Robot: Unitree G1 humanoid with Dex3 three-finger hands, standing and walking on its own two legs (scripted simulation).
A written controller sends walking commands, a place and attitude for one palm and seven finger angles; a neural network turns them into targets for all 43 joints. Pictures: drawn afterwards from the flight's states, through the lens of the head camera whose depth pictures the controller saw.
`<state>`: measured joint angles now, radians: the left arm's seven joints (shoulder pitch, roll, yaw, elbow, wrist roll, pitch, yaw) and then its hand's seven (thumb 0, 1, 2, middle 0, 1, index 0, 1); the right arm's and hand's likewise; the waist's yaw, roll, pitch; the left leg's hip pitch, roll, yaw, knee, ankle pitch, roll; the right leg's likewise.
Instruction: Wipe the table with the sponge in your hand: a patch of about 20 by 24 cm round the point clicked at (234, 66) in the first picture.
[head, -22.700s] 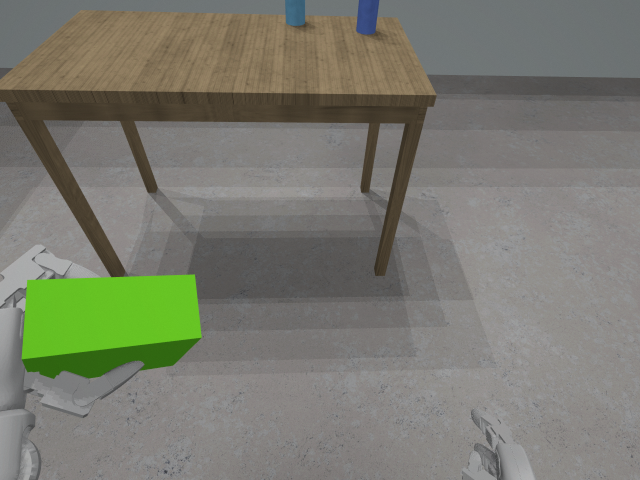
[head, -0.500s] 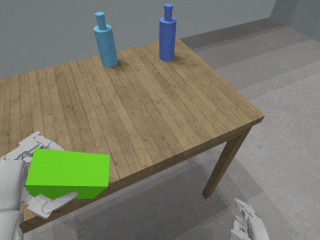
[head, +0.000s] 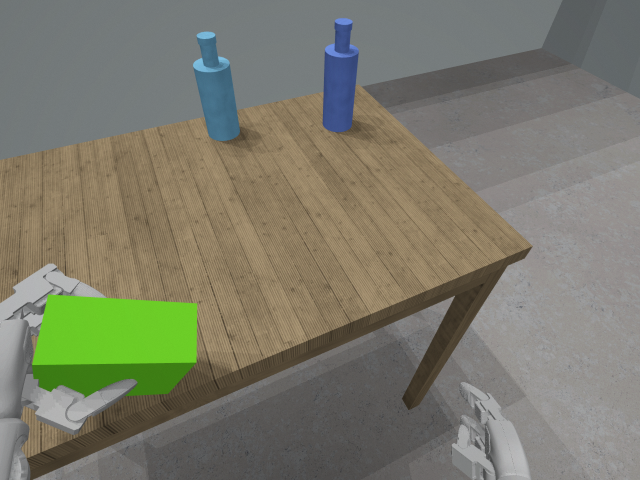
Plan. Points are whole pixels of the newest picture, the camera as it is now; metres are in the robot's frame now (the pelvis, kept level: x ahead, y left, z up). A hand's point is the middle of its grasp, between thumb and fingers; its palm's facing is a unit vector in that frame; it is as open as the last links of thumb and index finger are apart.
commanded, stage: come to a stop and stand still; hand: left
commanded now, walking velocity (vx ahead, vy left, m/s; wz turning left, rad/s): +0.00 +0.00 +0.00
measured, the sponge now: (140, 351) +0.22 +0.21 +0.10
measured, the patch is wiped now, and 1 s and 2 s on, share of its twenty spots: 0.00 0.00 0.00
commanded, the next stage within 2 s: look again from close up in 0.50 s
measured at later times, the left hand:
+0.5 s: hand (64, 321) +0.22 +0.27 +0.14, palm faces +0.36 -0.85 -0.39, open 10.3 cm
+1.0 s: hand (54, 323) +0.22 +0.27 +0.15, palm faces +0.38 -0.84 -0.38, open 10.3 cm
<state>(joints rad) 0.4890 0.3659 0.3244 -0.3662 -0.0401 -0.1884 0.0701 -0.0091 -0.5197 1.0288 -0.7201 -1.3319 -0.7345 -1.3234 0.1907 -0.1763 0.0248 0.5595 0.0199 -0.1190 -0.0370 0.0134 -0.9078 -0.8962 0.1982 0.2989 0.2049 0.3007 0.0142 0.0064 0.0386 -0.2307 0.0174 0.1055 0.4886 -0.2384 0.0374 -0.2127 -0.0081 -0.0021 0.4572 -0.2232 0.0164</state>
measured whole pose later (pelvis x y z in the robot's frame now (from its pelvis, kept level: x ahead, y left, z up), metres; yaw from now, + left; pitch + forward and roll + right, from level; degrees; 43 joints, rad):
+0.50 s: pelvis +0.01 +0.01 +0.00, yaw +1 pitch -1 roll -1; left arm 0.45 0.38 0.36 -0.48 -0.04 -0.19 0.10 -0.01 -0.52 1.03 -0.72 -1.33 -0.73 -1.32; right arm 0.19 -0.19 0.02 0.57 0.01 -0.14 -0.04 0.01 -0.91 -0.90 0.20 0.30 0.21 0.30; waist 0.02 -0.04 0.10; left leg -0.22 0.00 0.09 0.46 -0.23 0.05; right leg -0.17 -0.02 -0.02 0.38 -0.20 0.03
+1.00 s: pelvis +0.00 +0.02 +0.00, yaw +2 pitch -1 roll -2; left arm 0.43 0.37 0.35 -0.50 -0.03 -0.20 0.11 -0.01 -0.52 1.03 -0.72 -1.33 -0.73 -1.32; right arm 0.19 -0.18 0.02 0.57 0.02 -0.14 -0.03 0.01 -0.91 -0.90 0.20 0.30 0.21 0.30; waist 0.02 -0.04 0.11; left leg -0.22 0.00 0.08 0.47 -0.23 0.06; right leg -0.16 -0.03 -0.03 0.38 -0.19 0.04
